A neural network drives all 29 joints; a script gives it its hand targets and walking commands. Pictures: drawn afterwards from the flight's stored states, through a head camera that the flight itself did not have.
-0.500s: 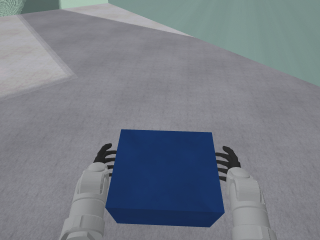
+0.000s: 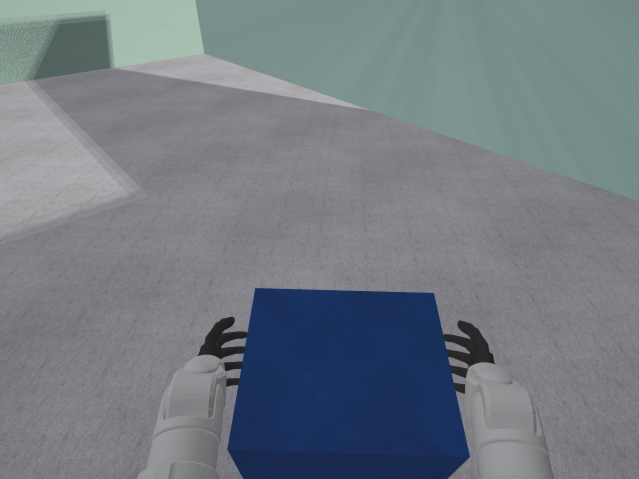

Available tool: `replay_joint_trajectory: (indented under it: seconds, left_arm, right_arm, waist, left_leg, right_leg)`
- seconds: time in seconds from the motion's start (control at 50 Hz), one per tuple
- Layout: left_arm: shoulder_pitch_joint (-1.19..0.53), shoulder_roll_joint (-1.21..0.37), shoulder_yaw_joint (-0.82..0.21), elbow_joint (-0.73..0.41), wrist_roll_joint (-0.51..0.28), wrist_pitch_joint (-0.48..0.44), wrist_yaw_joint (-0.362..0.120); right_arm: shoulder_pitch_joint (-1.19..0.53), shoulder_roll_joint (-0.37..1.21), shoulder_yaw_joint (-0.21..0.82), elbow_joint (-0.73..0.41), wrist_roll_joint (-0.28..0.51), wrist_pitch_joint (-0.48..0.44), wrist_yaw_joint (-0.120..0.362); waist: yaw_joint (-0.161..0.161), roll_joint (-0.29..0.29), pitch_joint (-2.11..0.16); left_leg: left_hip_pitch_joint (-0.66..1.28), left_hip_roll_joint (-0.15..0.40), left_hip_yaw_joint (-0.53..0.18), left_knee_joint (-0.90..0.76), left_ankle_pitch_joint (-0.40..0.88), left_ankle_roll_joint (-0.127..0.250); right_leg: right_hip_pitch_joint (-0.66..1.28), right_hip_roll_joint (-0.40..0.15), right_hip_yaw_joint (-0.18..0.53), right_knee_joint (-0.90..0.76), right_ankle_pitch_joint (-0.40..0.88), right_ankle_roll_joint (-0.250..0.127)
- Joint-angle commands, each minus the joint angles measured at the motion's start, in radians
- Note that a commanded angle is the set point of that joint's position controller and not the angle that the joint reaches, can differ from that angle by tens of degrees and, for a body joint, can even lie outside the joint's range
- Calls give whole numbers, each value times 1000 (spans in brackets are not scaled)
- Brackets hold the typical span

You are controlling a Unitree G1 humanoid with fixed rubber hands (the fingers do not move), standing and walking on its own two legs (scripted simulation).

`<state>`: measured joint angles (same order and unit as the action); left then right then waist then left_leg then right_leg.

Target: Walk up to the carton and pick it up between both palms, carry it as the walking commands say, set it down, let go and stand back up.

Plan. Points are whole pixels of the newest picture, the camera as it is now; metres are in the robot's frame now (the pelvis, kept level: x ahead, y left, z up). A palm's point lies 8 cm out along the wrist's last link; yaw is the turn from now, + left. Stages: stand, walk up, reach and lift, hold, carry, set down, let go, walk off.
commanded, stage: hold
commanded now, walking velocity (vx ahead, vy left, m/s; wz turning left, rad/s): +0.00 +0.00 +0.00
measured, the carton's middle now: (342, 385) +0.30 +0.00 -0.03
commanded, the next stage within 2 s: carry in 0.38 s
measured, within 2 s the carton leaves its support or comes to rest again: neither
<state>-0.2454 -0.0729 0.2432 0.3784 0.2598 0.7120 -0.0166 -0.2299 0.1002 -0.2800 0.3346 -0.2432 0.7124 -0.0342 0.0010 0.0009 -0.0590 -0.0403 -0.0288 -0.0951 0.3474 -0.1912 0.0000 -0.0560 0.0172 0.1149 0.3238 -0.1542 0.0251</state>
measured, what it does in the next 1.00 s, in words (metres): walks backwards: right foot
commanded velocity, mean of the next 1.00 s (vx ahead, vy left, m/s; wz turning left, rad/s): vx -0.26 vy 0.20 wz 0.00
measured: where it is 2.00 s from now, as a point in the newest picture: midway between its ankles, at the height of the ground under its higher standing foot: outside the picture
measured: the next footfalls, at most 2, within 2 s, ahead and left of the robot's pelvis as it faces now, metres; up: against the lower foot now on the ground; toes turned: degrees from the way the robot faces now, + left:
right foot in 0.90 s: -0.06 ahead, -0.03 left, +0.00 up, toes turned -7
left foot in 1.22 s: -0.19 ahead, +0.32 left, +0.00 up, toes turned +2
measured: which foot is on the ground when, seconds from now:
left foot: down 0.00-0.94, up 0.96-1.00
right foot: down 0.00-0.70, up 0.72-0.88, down 0.90-1.00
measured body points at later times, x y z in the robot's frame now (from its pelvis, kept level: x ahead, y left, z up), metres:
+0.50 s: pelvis -0.01 +0.00 -0.01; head -0.06 -0.01 +0.44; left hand +0.28 +0.18 +0.03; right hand +0.29 -0.18 +0.04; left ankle +0.01 +0.11 -0.75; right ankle +0.03 -0.14 -0.75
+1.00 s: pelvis -0.15 +0.08 -0.05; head -0.19 +0.07 +0.40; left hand +0.10 +0.26 +0.03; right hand +0.10 -0.09 +0.03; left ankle -0.04 +0.14 -0.71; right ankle -0.10 -0.02 -0.75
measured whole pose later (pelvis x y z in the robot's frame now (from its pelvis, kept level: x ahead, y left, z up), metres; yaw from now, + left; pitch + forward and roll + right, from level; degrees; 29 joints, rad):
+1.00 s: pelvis -0.15 +0.08 -0.05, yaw +3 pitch -1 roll -1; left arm -0.10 -0.13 0.13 -0.31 0.08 1.23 0.18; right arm -0.05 0.13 -0.19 -0.41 -0.09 1.24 -0.14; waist -0.01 0.04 -0.09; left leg -0.66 -0.06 0.09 1.04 -0.43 0.05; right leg -0.44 -0.06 -0.15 0.86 -0.40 -0.03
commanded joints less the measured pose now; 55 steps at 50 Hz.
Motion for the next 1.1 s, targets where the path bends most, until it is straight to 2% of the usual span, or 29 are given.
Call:
replay_joint_trajectory:
  seconds: [0.0,0.12,0.16,0.34,0.36,0.4,0.44,0.48,0.5,0.52,0.58,0.6,0.62,0.64,0.66,0.7,0.72,0.76,0.8,0.84,0.86,0.88,0.9,0.92,0.94,0.96,1.02,1.06,1.08]
  left_arm:
    - [-680,-996,-567,-192,-312,-69,-315]
    - [-666,-998,-606,-239,-319,-62,-322]
    - [-628,-989,-587,-208,-319,-58,-324]
    - [-568,-966,-589,-212,-311,-46,-327]
    - [-648,-961,-641,-256,-367,-41,-318]
    - [-648,-972,-687,-333,-379,-14,-285]
    - [-564,-945,-665,-374,-389,26,-256]
    - [-581,-951,-701,-482,-418,64,-227]
    - [-553,-937,-687,-472,-418,93,-219]
    - [-563,-951,-702,-484,-418,118,-206]
    - [-592,-930,-746,-631,-465,208,-177]
    - [-583,-947,-768,-679,-483,237,-166]
    - [-611,-960,-797,-731,-510,280,-156]
    - [-587,-943,-789,-750,-514,310,-148]
    - [-625,-940,-818,-792,-532,341,-135]
    - [-584,-933,-831,-824,-567,401,-111]
    - [-514,-934,-819,-848,-587,422,-100]
    - [-521,-939,-833,-908,-602,447,-81]
    - [-472,-910,-812,-887,-582,484,-72]
    - [-376,-889,-788,-858,-545,508,-63]
    - [-395,-908,-783,-870,-555,511,-66]
    - [-421,-888,-777,-887,-551,512,-66]
    - [-439,-874,-771,-905,-568,510,-72]
    - [-448,-919,-792,-944,-572,487,-76]
    - [-414,-917,-752,-911,-550,500,-69]
    - [-390,-917,-736,-920,-528,495,-58]
    - [-439,-940,-795,-968,-540,491,-37]
    - [-421,-876,-782,-1003,-533,492,-29]
    - [-401,-881,-773,-991,-527,496,-24]
  right_arm:
    - [-668,963,648,-113,299,-42,405]
    - [-566,985,628,-96,286,-40,388]
    - [-511,979,600,-58,263,-34,382]
    - [-537,949,659,-172,278,-35,360]
    - [-660,948,721,-261,328,-29,344]
    - [-682,982,783,-329,377,-2,325]
    - [-652,954,822,-398,408,52,306]
    - [-594,980,834,-405,428,108,297]
    - [-572,982,830,-375,430,139,291]
    - [-577,983,832,-397,447,161,288]
    - [-567,980,858,-471,487,245,268]
    - [-562,991,870,-529,505,264,258]
    - [-586,994,887,-590,523,304,237]
    - [-590,973,886,-621,533,331,222]
    - [-588,957,871,-631,533,357,203]
    - [-465,948,841,-684,501,407,170]
    - [-429,941,849,-749,501,422,146]
    - [-364,933,833,-780,493,457,125]
    - [-340,898,820,-783,486,489,111]
    - [-317,849,816,-806,477,506,92]
    - [-333,850,823,-826,477,507,85]
    - [-368,873,840,-847,483,511,85]
    - [-417,883,858,-893,495,510,84]
    - [-454,923,897,-945,518,502,101]
    - [-490,940,899,-908,540,516,93]
    - [-557,933,912,-948,580,514,103]
    - [-440,934,874,-896,577,513,114]
    - [-369,918,875,-859,560,525,102]
    - [-365,933,875,-841,564,530,99]
  waist:
    - [19,-17,-247]
    - [-6,42,-338]
    - [-23,7,-305]
    - [-6,10,-241]
    - [4,-34,-367]
    - [8,-6,-342]
    - [27,-97,-384]
    - [17,-164,-403]
    - [13,-257,-397]
    - [11,-211,-400]
    - [-8,-245,-390]
    - [-14,-163,-419]
    - [-15,-89,-412]
    - [-13,113,-443]
    - [-17,264,-402]
    - [-7,240,-420]
    - [0,163,-428]
    - [6,92,-418]
    - [5,112,-427]
    - [33,36,-479]
    - [42,-104,-428]
    - [17,-307,-445]
    - [14,-367,-348]
    - [12,-287,-299]
    - [8,-158,-225]
    - [12,-133,-180]
    - [-9,-117,-246]
    - [-5,-248,-293]
    - [0,-245,-323]
  left_leg:
    - [-17,-61,23,-76,115,-9]
    - [19,-78,39,-60,230,-19]
    - [29,-71,38,-63,254,-14]
    - [2,-86,37,-76,224,-10]
    - [-71,129,23,166,388,-14]
    - [-170,91,49,213,240,-4]
    - [-313,66,63,362,211,-2]
    - [-333,26,94,313,-113,1]
    - [-314,32,93,338,-230,11]
    - [-277,20,95,301,-239,24]
    - [-203,38,115,264,-73,28]
    - [-166,74,94,227,134,50]
    - [-123,127,38,215,292,82]
    - [-86,247,-66,178,540,148]
    - [-97,358,-122,165,729,248]
    - [-196,322,-86,116,518,273]
    - [-230,320,-99,123,486,285]
    - [-266,258,-9,169,436,251]
    - [-296,269,16,139,302,229]
    - [-379,225,47,205,4,157]
    - [-521,124,122,329,-147,102]
    - [-641,59,132,574,-350,25]
    - [-769,29,70,780,-386,11]
    - [-682,63,-30,949,-347,17]
    - [-610,53,14,999,-261,7]
    - [-574,67,5,1000,-218,-5]
    - [-524,101,9,810,-202,-10]
    - [-501,64,72,659,-213,-28]
    - [-460,46,96,592,-224,-32]
  right_leg:
    - [66,92,-88,-44,79,-23]
    - [97,89,-73,-37,205,-17]
    - [84,86,-68,-43,229,-13]
    - [115,75,-66,-60,265,-6]
    - [24,-180,-42,169,528,-32]
    - [-15,-213,18,195,519,-50]
    - [42,-285,107,246,757,-104]
    - [-2,-355,215,234,856,-145]
    - [-61,-366,208,211,790,-152]
    - [-123,-357,214,202,683,-149]
    - [-297,-295,127,234,470,-102]
    - [-306,-240,53,318,461,-77]
    - [-410,-173,-19,407,271,-46]
    - [-469,-72,-118,581,28,-18]
    - [-584,7,-200,787,-472,-14]
    - [-551,-23,-185,952,-476,-22]
    - [-537,-39,-162,966,-445,-33]
    - [-475,-47,-178,864,-366,-44]
    - [-370,-46,-217,664,-349,-63]
    - [-144,-93,-151,278,-272,-91]
    - [-50,-236,52,120,-128,-126]
    - [-15,-543,400,101,275,-203]
    - [-79,-622,438,36,408,-286]
    - [-250,-604,379,19,293,-299]
    - [-371,-516,277,-12,110,-239]
    - [-445,-495,253,-4,12,-230]
    - [-409,-411,107,71,1,-174]
    - [-321,-403,96,57,28,-145]
    - [-276,-390,78,57,86,-140]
